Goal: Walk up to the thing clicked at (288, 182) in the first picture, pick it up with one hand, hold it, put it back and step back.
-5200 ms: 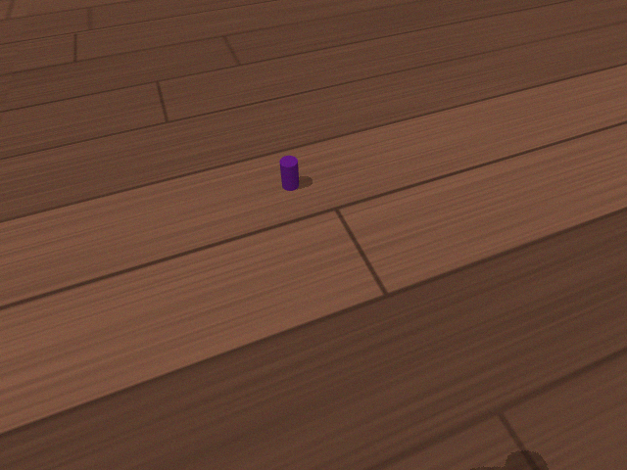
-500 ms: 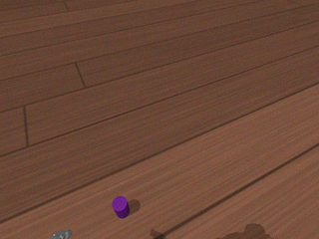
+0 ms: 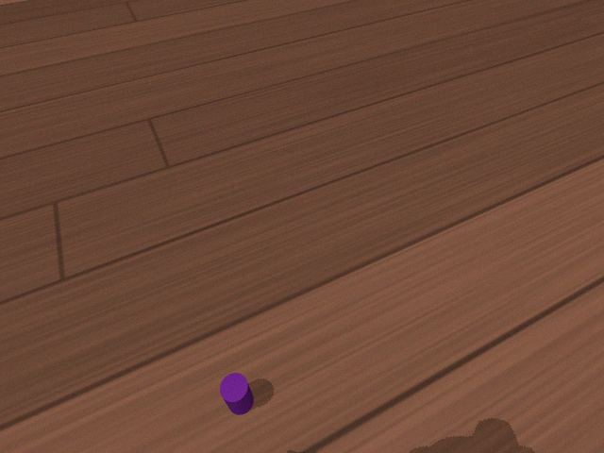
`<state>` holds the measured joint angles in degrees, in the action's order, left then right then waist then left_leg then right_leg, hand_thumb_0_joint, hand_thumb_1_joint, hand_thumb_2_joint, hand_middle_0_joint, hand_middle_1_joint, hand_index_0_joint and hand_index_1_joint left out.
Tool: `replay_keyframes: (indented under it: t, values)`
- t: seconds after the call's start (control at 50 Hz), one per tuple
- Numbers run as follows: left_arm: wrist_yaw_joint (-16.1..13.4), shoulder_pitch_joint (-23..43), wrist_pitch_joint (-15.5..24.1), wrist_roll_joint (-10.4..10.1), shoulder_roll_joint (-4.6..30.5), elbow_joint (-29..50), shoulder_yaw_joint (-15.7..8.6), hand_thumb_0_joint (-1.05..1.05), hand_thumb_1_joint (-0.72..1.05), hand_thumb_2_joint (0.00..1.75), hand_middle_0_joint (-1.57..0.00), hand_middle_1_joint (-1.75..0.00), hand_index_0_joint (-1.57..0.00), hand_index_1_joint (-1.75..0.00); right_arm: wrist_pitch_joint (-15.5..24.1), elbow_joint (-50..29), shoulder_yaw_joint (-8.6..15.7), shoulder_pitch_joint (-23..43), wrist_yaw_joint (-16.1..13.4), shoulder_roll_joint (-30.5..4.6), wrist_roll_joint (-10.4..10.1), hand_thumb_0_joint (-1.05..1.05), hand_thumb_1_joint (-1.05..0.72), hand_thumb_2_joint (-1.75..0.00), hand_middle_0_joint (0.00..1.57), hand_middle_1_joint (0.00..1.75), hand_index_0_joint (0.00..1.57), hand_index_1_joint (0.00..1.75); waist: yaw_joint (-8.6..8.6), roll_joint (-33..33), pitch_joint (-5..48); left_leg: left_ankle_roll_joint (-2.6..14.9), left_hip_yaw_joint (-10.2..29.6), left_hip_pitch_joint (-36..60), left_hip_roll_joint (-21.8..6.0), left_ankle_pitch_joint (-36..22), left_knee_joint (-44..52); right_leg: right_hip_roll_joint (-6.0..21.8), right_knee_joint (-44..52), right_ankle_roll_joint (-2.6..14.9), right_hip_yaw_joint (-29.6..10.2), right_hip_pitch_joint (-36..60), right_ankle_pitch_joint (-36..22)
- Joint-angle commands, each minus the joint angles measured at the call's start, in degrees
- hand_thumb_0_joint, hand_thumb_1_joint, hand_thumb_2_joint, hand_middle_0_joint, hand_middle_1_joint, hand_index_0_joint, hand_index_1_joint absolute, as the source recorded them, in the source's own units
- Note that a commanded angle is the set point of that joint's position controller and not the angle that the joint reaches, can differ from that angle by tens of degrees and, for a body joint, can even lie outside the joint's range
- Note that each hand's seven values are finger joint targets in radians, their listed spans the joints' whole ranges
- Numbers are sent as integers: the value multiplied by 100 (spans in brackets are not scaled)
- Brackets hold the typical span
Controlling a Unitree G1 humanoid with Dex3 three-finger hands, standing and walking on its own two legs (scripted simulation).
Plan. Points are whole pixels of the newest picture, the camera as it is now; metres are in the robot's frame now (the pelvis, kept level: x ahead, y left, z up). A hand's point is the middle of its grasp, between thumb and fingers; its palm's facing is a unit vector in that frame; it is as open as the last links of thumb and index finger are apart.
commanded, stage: walk up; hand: left
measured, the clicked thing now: (237, 394) +0.39 +0.23 -0.71
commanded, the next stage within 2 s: stand in 0.36 s
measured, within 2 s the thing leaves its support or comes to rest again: neither
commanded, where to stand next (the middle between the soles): +0.05 +0.00 m, yaw +2 degrees
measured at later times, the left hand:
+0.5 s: hand out of the picture +0.09 +0.25 -0.16, palm faces -0.02 -0.94 -0.33, open 7.4 cm
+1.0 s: hand out of the picture +0.06 +0.25 -0.16, palm faces -0.01 -0.94 -0.34, open 7.4 cm
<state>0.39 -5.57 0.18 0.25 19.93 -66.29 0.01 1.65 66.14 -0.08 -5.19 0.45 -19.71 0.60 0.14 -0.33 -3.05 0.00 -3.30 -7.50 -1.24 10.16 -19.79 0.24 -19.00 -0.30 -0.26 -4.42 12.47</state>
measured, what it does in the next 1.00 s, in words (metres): stands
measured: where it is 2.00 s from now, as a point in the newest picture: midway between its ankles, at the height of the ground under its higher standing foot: outside the picture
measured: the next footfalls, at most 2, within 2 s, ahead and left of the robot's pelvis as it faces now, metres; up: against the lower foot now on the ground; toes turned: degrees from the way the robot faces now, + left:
none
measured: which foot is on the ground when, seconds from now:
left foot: down 0.00-1.00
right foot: down 0.00-1.00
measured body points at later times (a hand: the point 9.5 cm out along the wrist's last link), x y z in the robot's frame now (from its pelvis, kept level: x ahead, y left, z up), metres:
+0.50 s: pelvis +0.00 +0.00 +0.00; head +0.02 +0.00 +0.45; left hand +0.09 +0.30 -0.13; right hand +0.09 -0.30 -0.13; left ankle +0.01 +0.12 -0.75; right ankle -0.02 -0.12 -0.75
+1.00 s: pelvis -0.01 +0.00 +0.00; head +0.00 +0.00 +0.45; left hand +0.06 +0.30 -0.13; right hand +0.07 -0.30 -0.13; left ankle +0.01 +0.12 -0.75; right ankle -0.02 -0.12 -0.75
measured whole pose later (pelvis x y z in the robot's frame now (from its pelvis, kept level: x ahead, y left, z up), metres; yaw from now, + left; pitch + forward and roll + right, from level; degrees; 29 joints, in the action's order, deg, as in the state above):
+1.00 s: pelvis -0.01 +0.00 +0.00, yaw +0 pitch -2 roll +0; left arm 0.0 -6.4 0.4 0.3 19.6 -65.4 0.1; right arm 1.1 66.6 -0.1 -4.9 0.4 -19.8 0.6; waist 0.0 -0.1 -2.8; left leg 0.2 -3.0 -6.8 -0.8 8.1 -17.2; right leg 0.6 -16.4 -0.7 0.1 -3.6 10.6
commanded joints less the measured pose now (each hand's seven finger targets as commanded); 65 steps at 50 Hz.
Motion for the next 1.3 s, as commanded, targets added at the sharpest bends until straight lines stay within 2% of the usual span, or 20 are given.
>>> replay_keyframes:
  t: [0.0, 0.12, 0.22, 0.32, 0.34, 0.38, 0.46, 0.52, 0.58, 0.62, 0.7, 0.86, 0.9, 1.0, 1.06, 1.22, 1.28]
  values:
    - [-61, 303, 139, 10, 1206, 343, -233, 0, 90, 90, -20, -30, -20, -30, 108, -409, 255, 315, -98, -1263, -19, 0, -90, -90, 20, 30, 20, 30, -38, 109, 567, 173, 572, 509, -632, -991, 235, 629, 313, 153, -458, -241, -1143]
    - [-74, 380, 127, 33, 1211, 360, -246, 0, 90, 90, -20, -30, -20, -30, 88, -385, 276, 292, -110, -1260, -8, 0, -90, -90, 20, 30, 20, 30, -80, 58, 424, 156, 597, 267, -614, -817, 329, 624, 319, 156, -441, -129, -1068]
    - [-71, 284, 128, 27, 1182, 377, -250, 0, 90, 90, -20, -30, -20, -30, 102, -390, 278, 289, -111, -1238, -2, 0, -90, -90, 20, 30, 20, 30, -42, -12, 589, 168, 585, 467, -645, -1064, 309, 635, 315, 157, -441, -94, -1194]
    - [-80, 347, 129, 31, 1197, 400, -259, 0, 90, 90, -20, -30, -20, -30, 90, -416, 280, 272, -112, -1215, -4, 0, -90, -90, 20, 30, 20, 30, -67, 22, 470, 140, 570, 375, -613, -1015, 325, 617, 326, 147, -447, -99, -1200]
    - [-101, 384, 151, 6, 1212, 433, -246, 0, 90, 90, -20, -30, -20, -30, 65, -429, 248, 412, -124, -1219, -27, 0, -90, -90, 20, 30, 20, 30, -32, -55, 426, 109, 655, 306, -707, -1380, 333, 753, 380, 134, -473, -84, -1368]
    - [-107, 324, 170, -5, 1194, 423, -233, 0, 90, 90, -20, -30, -20, -30, 58, -430, 243, 437, -122, -1212, -42, 0, -90, -90, 20, 30, 20, 30, -42, -40, 516, 100, 657, 463, -736, -1617, 286, 754, 391, 116, -471, -66, -1552]
    - [-118, 285, 172, -2, 1203, 412, -239, 0, 90, 90, -20, -30, -20, -30, 51, -376, 236, 371, -119, -1232, -47, 0, -90, -90, 20, 30, 20, 30, -52, -19, 739, 111, 640, 630, -748, -1779, 266, 778, 385, 114, -451, 91, -1792]
    - [-118, 335, 158, 8, 1200, 419, -239, 0, 90, 90, -20, -30, -20, -30, 32, -380, 223, 397, -119, -1211, -33, 0, -90, -90, 20, 30, 20, 30, -58, 40, 636, 97, 616, 515, -713, -1237, 368, 771, 480, 117, -460, 15, -1326]
    - [-109, 300, 138, 26, 1163, 400, -229, 0, 90, 90, -20, -30, -20, -30, 21, -375, 224, 445, -104, -1238, -34, 0, -90, -90, 20, 30, 20, 30, -36, 5, 574, 105, 659, 462, -716, -956, 468, 744, 507, 116, -436, -56, -1041]
    - [-99, 313, 146, 3, 1213, 387, -236, 0, 90, 90, -20, -30, -20, -30, 38, -352, 210, 395, -94, -1210, -25, 0, -90, -90, 20, 30, 20, 30, -53, 88, 496, 92, 673, 448, -719, -957, 500, 749, 519, 125, -465, -97, -951]
    - [-101, 271, 161, 23, 1192, 420, -228, 0, 90, 90, -20, -30, -20, -30, 52, -345, 226, 390, -96, -1224, -14, 0, -90, -90, 20, 30, 20, 30, -48, 104, 614, 114, 674, 576, -754, -1240, 423, 784, 493, 134, -470, -102, -1208]
    - [-98, 224, 145, 28, 1217, 409, -232, 0, 90, 90, -20, -30, -20, -30, 36, -329, 217, 322, -88, -1211, -9, 0, -90, -90, 20, 30, 20, 30, -65, 22, 473, 116, 688, 409, -705, -693, 532, 772, 562, 140, -484, -172, -822]
    - [-96, 218, 154, 8, 1203, 422, -229, 0, 90, 90, -20, -30, -20, -30, 54, -322, 211, 301, -83, -1206, -4, 0, -90, -90, 20, 30, 20, 30, -48, -2, 475, 99, 709, 384, -708, -872, 540, 774, 536, 136, -486, -159, -845]
    - [-92, 171, 158, 16, 1209, 412, -219, 0, 90, 90, -20, -30, -20, -30, 53, -332, 217, 299, -85, -1209, -11, 0, -90, -90, 20, 30, 20, 30, -46, 64, 433, 124, 740, 380, -709, -836, 508, 784, 565, 135, -480, -199, -809]
    - [-85, 138, 152, 18, 1211, 408, -219, 0, 90, 90, -20, -30, -20, -30, 46, -325, 224, 302, -80, -1231, -8, 0, -90, -90, 20, 30, 20, 30, -42, 37, 378, 115, 768, 373, -698, -576, 551, 761, 571, 137, -467, -279, -558]
    - [-93, 103, 150, 19, 1187, 424, -211, 0, 90, 90, -20, -30, -20, -30, 51, -330, 222, 247, -80, -1254, -12, 0, -90, -90, 20, 30, 20, 30, -31, -32, 401, 127, 786, 314, -690, -842, 530, 782, 543, 141, -460, -197, -762]
    - [-93, 79, 157, 30, 1216, 421, -215, 0, 90, 90, -20, -30, -20, -30, 37, -347, 228, 240, -71, -1243, -13, 0, -90, -90, 20, 30, 20, 30, -35, 94, 348, 142, 805, 303, -697, -602, 532, 766, 574, 137, -437, -261, -503]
